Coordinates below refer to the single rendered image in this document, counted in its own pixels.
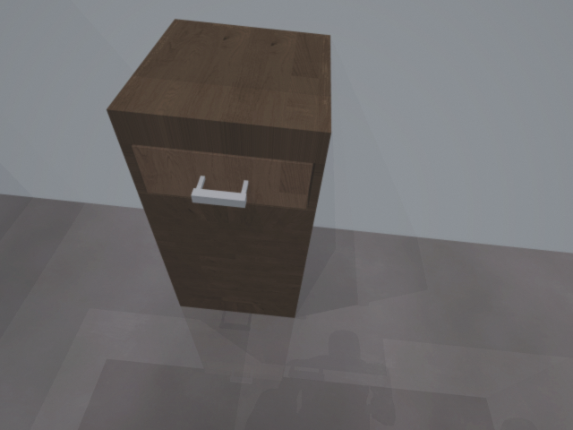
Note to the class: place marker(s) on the handle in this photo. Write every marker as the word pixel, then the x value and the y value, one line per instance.
pixel 214 197

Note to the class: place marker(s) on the drawer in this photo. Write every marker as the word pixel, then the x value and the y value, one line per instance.
pixel 271 181

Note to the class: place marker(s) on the cabinet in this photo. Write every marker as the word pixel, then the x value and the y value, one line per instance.
pixel 242 91

